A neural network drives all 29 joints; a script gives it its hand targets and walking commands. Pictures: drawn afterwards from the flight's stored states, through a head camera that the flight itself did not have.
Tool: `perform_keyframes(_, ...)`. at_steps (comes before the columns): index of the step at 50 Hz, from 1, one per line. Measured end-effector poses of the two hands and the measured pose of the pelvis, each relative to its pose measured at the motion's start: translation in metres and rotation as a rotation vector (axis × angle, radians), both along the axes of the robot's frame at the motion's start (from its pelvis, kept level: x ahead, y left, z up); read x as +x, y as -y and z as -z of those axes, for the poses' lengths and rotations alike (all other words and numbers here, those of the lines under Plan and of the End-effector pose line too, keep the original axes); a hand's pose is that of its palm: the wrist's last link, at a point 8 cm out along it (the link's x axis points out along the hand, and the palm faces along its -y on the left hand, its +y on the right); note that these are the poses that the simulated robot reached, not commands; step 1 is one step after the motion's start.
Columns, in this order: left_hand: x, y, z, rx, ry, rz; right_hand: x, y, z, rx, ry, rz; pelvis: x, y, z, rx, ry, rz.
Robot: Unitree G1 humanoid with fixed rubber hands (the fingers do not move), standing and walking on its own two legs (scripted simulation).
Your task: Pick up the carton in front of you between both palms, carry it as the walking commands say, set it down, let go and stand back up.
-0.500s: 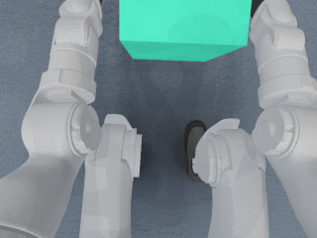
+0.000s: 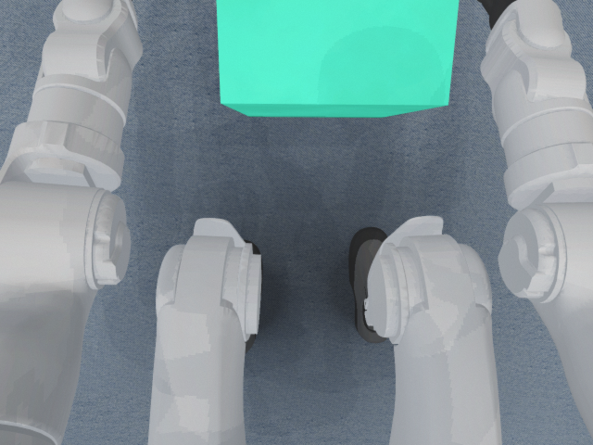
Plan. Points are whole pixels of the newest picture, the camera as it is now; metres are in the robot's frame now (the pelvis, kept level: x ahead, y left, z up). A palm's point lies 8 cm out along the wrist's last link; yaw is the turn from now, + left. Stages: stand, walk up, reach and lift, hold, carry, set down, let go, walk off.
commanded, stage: set down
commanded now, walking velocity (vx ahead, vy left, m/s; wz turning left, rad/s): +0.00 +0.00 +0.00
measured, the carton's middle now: (324, 25) +0.54 -0.02 -0.24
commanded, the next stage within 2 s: let go in 0.94 s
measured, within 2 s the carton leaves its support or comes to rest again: neither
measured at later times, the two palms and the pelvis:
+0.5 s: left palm out of the picture +0.56 +0.19 +0.01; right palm out of the picture +0.54 -0.20 +0.01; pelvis +0.01 +0.00 +0.12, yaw +0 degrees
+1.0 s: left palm out of the picture +0.55 +0.20 +0.16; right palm out of the picture +0.53 -0.20 +0.16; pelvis +0.03 +0.00 +0.26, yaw +0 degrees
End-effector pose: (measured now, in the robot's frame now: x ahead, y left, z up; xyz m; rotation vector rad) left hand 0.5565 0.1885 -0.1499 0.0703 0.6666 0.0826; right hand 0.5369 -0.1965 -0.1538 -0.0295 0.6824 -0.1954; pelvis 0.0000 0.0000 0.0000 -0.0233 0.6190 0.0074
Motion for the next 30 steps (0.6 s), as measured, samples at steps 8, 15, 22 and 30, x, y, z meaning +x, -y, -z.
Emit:
perform_keyframes(8, -0.002, 0.009, -0.06, 0.008, 0.037, -0.006, 0.0, -0.005, -0.064, 0.003, 0.049, -0.001, 0.003, 0.001, -0.035, 0.008, -0.064, 0.008)
perform_keyframes(15, -0.004, 0.002, -0.111, 0.009, 0.028, -0.019, -0.001, -0.004, -0.113, 0.0, 0.039, 0.004, 0.004, 0.001, -0.076, 0.01, -0.142, 0.008)
perform_keyframes(22, 0.0, 0.0, -0.149, 0.008, 0.039, -0.012, 0.0, 0.0, -0.151, -0.006, 0.05, 0.007, 0.006, 0.001, -0.107, 0.008, -0.188, 0.008)
perform_keyframes(30, -0.001, -0.004, -0.193, 0.012, 0.041, -0.005, -0.001, 0.004, -0.196, -0.007, 0.057, 0.003, 0.011, 0.001, -0.15, 0.012, -0.209, 0.011)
